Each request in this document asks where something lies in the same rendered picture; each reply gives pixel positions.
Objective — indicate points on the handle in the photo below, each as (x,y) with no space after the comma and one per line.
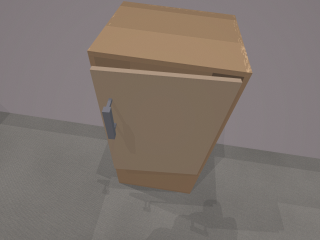
(108,120)

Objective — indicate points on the cupboard door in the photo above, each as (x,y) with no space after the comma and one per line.
(165,122)

